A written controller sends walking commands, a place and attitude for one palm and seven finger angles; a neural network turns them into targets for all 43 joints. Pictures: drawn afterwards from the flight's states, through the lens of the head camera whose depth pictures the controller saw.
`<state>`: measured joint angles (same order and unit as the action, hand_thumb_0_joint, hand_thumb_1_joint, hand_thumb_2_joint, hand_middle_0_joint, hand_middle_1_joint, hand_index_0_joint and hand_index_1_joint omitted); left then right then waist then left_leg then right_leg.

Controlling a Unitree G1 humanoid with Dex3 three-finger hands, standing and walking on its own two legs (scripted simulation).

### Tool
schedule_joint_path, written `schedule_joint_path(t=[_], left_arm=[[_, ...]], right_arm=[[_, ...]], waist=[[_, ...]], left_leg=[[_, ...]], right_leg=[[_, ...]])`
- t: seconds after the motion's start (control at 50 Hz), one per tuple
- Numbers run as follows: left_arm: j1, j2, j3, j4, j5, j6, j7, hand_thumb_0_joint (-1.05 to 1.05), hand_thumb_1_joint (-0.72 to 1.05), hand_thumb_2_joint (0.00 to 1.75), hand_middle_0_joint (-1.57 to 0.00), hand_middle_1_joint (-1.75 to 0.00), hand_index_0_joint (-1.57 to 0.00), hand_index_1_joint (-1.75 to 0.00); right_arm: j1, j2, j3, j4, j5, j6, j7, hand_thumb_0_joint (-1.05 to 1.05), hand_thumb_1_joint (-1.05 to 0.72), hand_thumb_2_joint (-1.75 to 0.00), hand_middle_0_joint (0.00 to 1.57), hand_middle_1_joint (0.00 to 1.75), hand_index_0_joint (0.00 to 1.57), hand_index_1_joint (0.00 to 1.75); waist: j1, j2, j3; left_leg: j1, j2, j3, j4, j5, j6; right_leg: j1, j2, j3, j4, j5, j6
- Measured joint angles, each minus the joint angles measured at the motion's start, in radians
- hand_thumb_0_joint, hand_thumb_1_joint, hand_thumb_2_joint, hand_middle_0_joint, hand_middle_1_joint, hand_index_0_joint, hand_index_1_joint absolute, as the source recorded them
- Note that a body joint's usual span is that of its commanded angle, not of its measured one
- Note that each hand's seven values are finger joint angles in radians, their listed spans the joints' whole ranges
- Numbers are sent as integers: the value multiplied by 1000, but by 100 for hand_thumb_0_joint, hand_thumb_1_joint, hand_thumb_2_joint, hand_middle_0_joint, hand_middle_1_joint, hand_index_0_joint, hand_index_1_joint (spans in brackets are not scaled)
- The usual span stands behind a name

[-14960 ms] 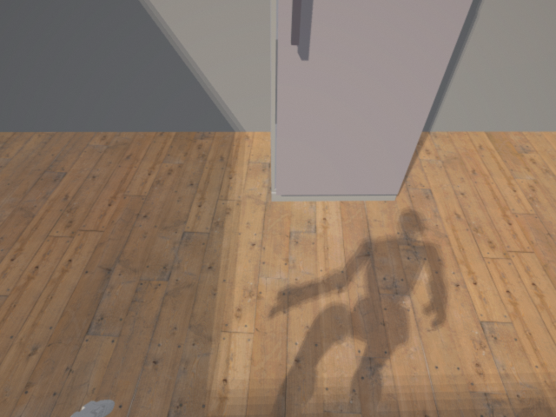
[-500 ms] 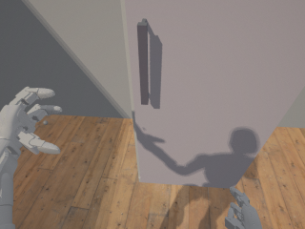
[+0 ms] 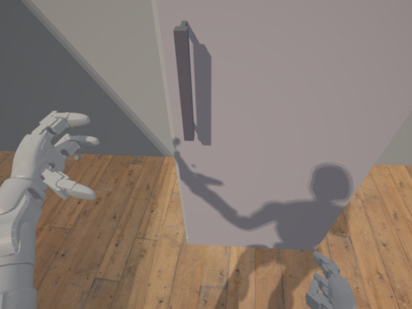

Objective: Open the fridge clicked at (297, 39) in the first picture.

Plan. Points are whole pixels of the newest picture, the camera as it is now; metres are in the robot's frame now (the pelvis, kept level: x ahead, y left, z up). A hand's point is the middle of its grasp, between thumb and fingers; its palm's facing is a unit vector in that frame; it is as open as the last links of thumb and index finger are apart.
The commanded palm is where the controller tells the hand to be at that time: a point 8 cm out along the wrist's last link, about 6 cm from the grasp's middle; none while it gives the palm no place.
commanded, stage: move the hooked fingers beside the handle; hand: left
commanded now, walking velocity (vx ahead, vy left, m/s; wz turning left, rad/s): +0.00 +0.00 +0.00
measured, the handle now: (187, 87) +0.53 +0.10 +0.19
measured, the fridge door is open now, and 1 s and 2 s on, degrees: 0 0 0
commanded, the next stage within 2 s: none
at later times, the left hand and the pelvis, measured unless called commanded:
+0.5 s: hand (113, 137) +0.37 +0.22 +0.17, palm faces +0.07 -1.00 -0.01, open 14.0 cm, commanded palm +0.34 +0.27 +0.17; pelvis +0.00 +0.00 +0.00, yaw -1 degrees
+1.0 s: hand (137, 117) +0.43 +0.19 +0.17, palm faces +0.05 -1.00 +0.01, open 14.0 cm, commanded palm +0.40 +0.24 +0.17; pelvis +0.02 +0.00 +0.00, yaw -2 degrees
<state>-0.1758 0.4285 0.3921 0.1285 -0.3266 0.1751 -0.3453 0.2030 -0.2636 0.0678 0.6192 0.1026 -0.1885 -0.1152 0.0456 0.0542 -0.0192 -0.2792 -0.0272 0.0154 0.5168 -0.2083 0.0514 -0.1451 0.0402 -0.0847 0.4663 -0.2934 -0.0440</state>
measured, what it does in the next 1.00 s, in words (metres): stands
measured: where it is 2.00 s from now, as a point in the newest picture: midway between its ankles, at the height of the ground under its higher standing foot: outside the picture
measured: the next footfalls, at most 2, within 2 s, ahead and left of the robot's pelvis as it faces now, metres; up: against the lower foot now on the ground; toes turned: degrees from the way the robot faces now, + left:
none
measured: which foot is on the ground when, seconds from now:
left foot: down 0.00-1.00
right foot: down 0.00-1.00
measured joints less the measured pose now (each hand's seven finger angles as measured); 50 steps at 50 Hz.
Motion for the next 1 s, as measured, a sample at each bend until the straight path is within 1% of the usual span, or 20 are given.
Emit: schedule_joint_path(t=[0.04,0.08,0.14,0.2,0.32,0.38,0.48,0.56,0.64,0.8,0.94,1.0], left_arm=[[-11,-7,-10,2,-3,-5,2,-1,-50,30,-30,-121,-30,-120],[-20,-5,-10,15,-1,4,9,-1,-50,30,-30,-121,-31,-120],[-40,-5,-14,40,14,30,36,-1,-50,30,-30,-121,-31,-120],[-48,-12,-19,48,27,42,62,-1,-50,30,-30,-120,-31,-120],[-84,-43,-54,52,36,14,88,-1,-50,30,-30,-120,-30,-120],[-130,-47,-73,93,46,17,99,-1,-50,30,-30,-121,-31,-120],[-190,-45,-92,161,68,29,129,-1,-50,30,-30,-121,-31,-120],[-228,-58,-109,189,78,10,151,-1,-50,30,-30,-120,-30,-120],[-255,-64,-104,219,80,-8,160,-1,-50,30,-30,-120,-30,-120],[-304,-51,-103,315,101,-1,182,-1,-50,30,-30,-120,-30,-120],[-351,-66,-110,341,106,-56,192,-1,-50,30,-30,-120,-30,-120],[-386,-68,-118,382,107,-61,190,-1,-50,30,-30,-120,-30,-120]], right_arm=[[1,5,1,2,0,3,3,1,-91,-90,20,30,20,30],[1,10,4,2,0,11,8,1,-91,-90,20,30,20,30],[7,13,4,-6,1,22,13,1,-91,-90,20,30,20,30],[13,12,2,-10,1,31,18,1,-91,-90,20,30,20,30],[19,10,0,3,-2,44,16,1,-91,-90,20,30,20,30],[16,12,2,11,-1,53,14,1,-91,-90,20,30,20,30],[13,13,1,10,-3,68,14,1,-91,-90,20,30,20,30],[20,11,-4,12,-6,73,16,1,-91,-90,20,30,20,30],[29,14,-6,20,-8,86,22,1,-91,-90,20,30,20,30],[55,5,-17,18,-7,112,28,1,-91,-90,20,30,20,30],[68,3,-27,34,-12,117,29,1,-91,-90,20,30,20,30],[71,3,-28,40,-12,122,32,1,-91,-90,20,30,20,30]], waist=[[-4,-2,-6],[-10,-6,-13],[-17,-7,-17],[-19,-4,-16],[-16,-7,-12],[-19,-12,-9],[-32,-15,-6],[-39,-15,-2],[-45,-22,-11],[-57,-22,-13],[-59,-26,-9],[-62,-27,-16]], left_leg=[[0,-1,4,-4,0,0],[-1,1,10,-7,0,0],[-1,1,14,-10,-1,0],[-1,1,16,-13,0,1],[-1,-3,14,-16,1,3],[-5,-3,11,-16,2,3],[-12,-2,14,-21,6,2],[-13,-2,17,-26,7,3],[-11,1,25,-31,4,2],[-21,5,28,-24,-5,0],[-30,6,28,-19,-9,-1],[-36,7,27,-15,-12,-2]], right_leg=[[-4,-1,4,1,-1,1],[-8,-1,10,2,-2,1],[-11,-1,14,2,-2,1],[-11,-1,17,0,-1,1],[-11,-4,14,-2,-1,3],[-14,-4,12,-2,-1,3],[-23,-3,15,-7,4,2],[-25,-3,18,-10,5,3],[-28,-1,27,-12,4,2],[-36,3,31,-12,-1,0],[-45,4,31,-7,-4,-1],[-50,4,30,-4,-7,-1]])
